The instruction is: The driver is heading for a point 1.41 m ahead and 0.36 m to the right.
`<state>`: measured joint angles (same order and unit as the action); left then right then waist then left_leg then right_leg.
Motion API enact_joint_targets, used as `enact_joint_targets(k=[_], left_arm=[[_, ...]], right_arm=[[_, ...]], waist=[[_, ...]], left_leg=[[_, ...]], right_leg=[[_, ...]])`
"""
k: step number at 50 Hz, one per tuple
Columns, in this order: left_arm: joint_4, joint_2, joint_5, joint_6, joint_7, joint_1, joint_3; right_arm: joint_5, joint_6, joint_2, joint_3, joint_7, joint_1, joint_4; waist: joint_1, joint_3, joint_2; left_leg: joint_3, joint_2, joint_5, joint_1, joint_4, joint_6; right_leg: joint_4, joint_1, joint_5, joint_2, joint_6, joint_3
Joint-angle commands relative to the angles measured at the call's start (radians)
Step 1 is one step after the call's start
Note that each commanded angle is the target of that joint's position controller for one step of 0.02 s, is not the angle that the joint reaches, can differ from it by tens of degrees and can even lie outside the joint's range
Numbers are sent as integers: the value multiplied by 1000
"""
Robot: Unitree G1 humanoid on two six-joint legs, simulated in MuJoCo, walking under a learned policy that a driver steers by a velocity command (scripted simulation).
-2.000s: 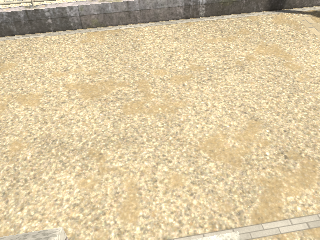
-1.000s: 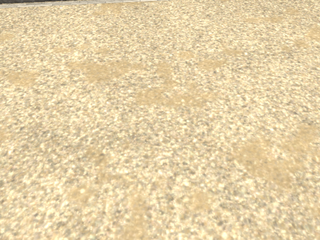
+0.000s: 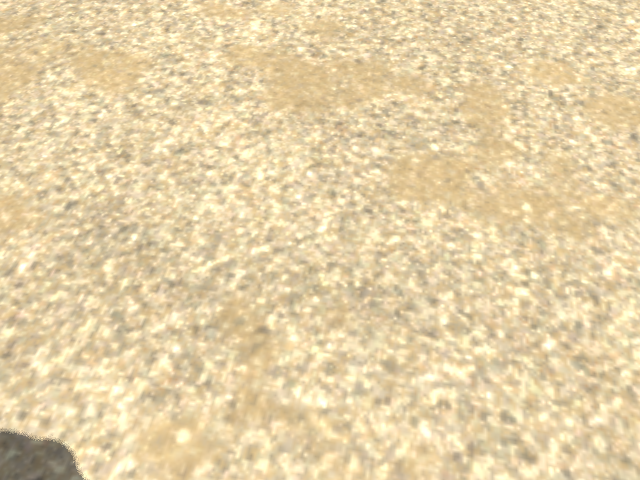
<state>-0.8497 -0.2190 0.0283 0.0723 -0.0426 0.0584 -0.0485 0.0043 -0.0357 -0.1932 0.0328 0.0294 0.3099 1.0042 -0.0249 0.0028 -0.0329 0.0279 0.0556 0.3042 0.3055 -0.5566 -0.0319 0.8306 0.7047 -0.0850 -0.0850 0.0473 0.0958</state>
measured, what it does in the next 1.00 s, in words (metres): walks ahead: right foot, then left foot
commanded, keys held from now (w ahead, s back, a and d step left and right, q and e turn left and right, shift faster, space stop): no key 0.44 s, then w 0.56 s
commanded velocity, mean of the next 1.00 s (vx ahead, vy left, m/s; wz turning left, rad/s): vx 0.23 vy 0.00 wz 0.01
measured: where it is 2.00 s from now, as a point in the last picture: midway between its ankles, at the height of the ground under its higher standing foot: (356, 323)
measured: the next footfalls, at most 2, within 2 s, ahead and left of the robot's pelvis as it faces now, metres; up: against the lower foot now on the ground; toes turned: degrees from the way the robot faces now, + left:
right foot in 0.06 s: +0.21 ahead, -0.14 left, +0.00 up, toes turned +0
left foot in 0.26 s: +0.10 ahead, +0.11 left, +0.00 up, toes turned +0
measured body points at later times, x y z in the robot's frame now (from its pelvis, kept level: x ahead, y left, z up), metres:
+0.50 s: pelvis +0.12 -0.03 +0.00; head +0.14 -0.03 +0.45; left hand +0.25 +0.20 -0.13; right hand +0.15 -0.27 -0.15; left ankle +0.07 +0.11 -0.73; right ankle +0.17 -0.14 -0.73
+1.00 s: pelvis +0.26 -0.04 +0.02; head +0.29 -0.05 +0.47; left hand +0.22 +0.20 -0.13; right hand +0.46 -0.28 -0.10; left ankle +0.43 +0.11 -0.68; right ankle +0.17 -0.14 -0.73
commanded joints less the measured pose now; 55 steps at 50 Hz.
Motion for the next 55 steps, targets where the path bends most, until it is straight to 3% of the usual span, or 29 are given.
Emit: enact_joint_targets(k=[1, 3, 4, 5, 6, 8, 9, 11, 13, 14, 15, 16, 19, 21, 23, 25, 27, 30, 32, 33, 34, 35, 36, 37, 39, 42, 47, 52, 55], left_arm=[[10, -19, -15, -15, 8, 127, -4], [16, -57, -42, -26, 14, 116, -20], [21, -139, -60, -28, 18, 114, -40], [6, -129, -55, -32, 29, 159, -42], [0, -89, -47, -37, 39, 192, -34], [16, -62, -53, -50, 42, 139, -20], [39, -59, -53, -56, 38, 69, -18], [77, -73, -44, -78, 27, -87, -26], [72, -56, -34, -77, 27, -74, -28], [65, -46, -31, -76, 29, -47, -28], [62, -32, -24, -70, 30, -27, -26], [46, -43, -26, -63, 26, -20, -31], [12, -40, -27, -52, 17, 7, -39], [-6, -19, -23, -53, 20, 26, -39], [-23, -13, -21, -61, 21, 42, -41], [-32, -35, -10, -65, 17, 54, -51], [-21, -35, -3, -48, 17, 32, -52], [9, -23, 6, -2, 28, -23, -46], [-11, -24, 8, 16, 37, 39, -50], [-47, -41, 9, 22, 43, 145, -62], [-90, -98, 11, 26, 48, 290, -85], [-130, -190, 0, 24, 57, 479, -107], [-139, -149, -14, 32, 64, 481, -81], [-123, -106, -20, 39, 63, 391, -58], [-96, -67, -22, 35, 60, 279, -35], [-115, -62, -20, 25, 45, 284, -27], [-147, -110, -13, 19, 14, 333, -38], [-180, -110, -1, 22, 27, 364, -50], [-187, -127, -2, 19, 31, 347, -58]], right_arm=[[32, -30, -134, 34, 10, -109, -86], [37, -27, -90, 27, 13, -51, -61], [21, -33, -66, 27, 9, 59, -42], [24, -34, -20, 13, 3, 168, -13], [27, -26, -39, 8, -4, 141, -21], [24, 20, -62, 16, -5, 29, -50], [15, 41, -49, 15, 0, 7, -55], [6, 56, -13, 9, 11, 32, -26], [-29, 56, -39, 17, 1, 39, -7], [-22, 56, -60, 17, 0, 41, -10], [-8, 52, -80, 22, 1, 9, -2], [-1, 42, -82, 24, 6, -28, -5], [-3, 16, -74, 30, 11, -28, 12], [3, 13, -53, 27, 11, -4, 34], [5, 19, -51, 28, 10, 7, 50], [15, 25, -91, 43, 14, 3, 50], [31, 11, -118, 52, 19, 30, 50], [36, -29, -158, 64, 21, 40, 45], [34, -44, -136, 60, 14, 26, 36], [30, -48, -123, 55, 9, -20, 20], [24, -61, -96, 46, 3, -74, -1], [23, -79, -59, 38, -3, -109, -29], [27, -90, -82, 45, -13, -158, -52], [42, -88, -93, 50, -17, -196, -73], [32, -69, -75, 52, -9, -170, -60], [17, -45, -67, 59, -5, -169, -54], [18, -46, -30, 42, -23, -365, -119], [26, -48, -69, 36, -43, -470, -148], [19, -60, -108, 51, -51, -425, -149]], waist=[[89, -102, 117], [83, -105, 55], [33, -139, -67], [21, -252, -181], [54, -314, -243], [46, -247, -162], [20, -197, -110], [-55, -151, -98], [-48, -139, -54], [-24, -112, -19], [11, -58, 68], [14, -32, 76], [1, -69, 43], [-1, -100, 39], [-3, -113, 44], [-2, -63, 82], [-17, 39, 135], [-23, 126, 189], [5, 87, 144], [55, 45, 105], [115, -11, -22], [188, -93, -254], [163, -88, -210], [114, -20, -114], [48, 1, -5], [28, 10, -52], [59, 42, -48], [84, 88, -61], [40, 62, -68]], left_leg=[[-135, -223, -621, 114, 153, -146], [-133, -177, -502, 70, 68, -98], [-79, -82, -324, 115, -27, -43], [-56, -40, -62, 202, -169, 5], [-34, -38, 131, 198, -291, 34], [-76, -69, 335, 250, -370, 50], [-80, -92, 313, 220, -291, 51], [-26, -78, 21, 2, 14, 37], [-27, -74, -103, -96, 48, 27], [-58, -107, -13, -48, 97, 4], [-81, -112, 98, 62, 122, -9], [-71, -107, 89, 86, 133, 0], [-45, -93, -77, 25, 96, 24], [-40, -90, -139, -5, 81, 23], [-34, -85, -73, -18, 87, 15], [-63, -99, 156, 11, 124, -28], [-179, -177, 296, -5, 196, -95], [-375, -339, 162, -105, 221, -174], [-298, -290, 34, -84, 127, -148], [-197, -210, -59, 5, 31, -107], [-55, -90, -198, 163, -228, -42], [-1, 2, 0, 437, -629, 20], [-122, -16, 258, 588, -776, -11], [-144, -69, 206, 644, -829, -49], [-120, -146, 44, 565, -716, -72], [-66, -155, -96, 429, -504, -50], [-15, -108, -308, 341, -129, -1], [-16, -108, -298, 304, -12, -21], [9, -78, -205, 170, 47, -61]], right_leg=[[-211, -387, 200, 58, -32, -78], [-280, -474, 334, 55, -80, -71], [-254, -597, 739, -31, -123, -6], [-242, -769, 787, -147, -230, 99], [-301, -771, 642, -200, -286, 203], [-401, -644, 284, -220, -300, 304], [-427, -556, 191, -197, -271, 274], [-437, -378, 41, -93, -184, 138], [-420, -314, -119, -38, -131, 64], [-420, -338, -214, -7, -111, 35], [-403, -415, -185, 35, -98, -13], [-374, -448, -98, 38, -97, -18], [-308, -494, 210, 37, -125, -32], [-289, -524, 270, 36, -136, -40], [-277, -531, 171, 51, -135, -60], [-240, -470, -150, 90, -132, -102], [-180, -320, -334, 121, -119, -135], [-80, -137, -220, 91, -128, -155], [-113, -239, -117, 83, -145, -152], [-167, -419, -50, 93, -166, -136], [-264, -647, 10, 28, -219, 26], [-461, -896, 17, -191, -366, 451], [-549, -913, 35, -308, -414, 651], [-530, -853, 20, -306, -385, 572], [-543, -709, 98, -236, -311, 337], [-626, -608, 121, -143, -246, 144], [-675, -567, 94, -104, -230, 24], [-667, -628, 35, -155, -234, 29], [-558, -668, 220, -165, -210, 28]])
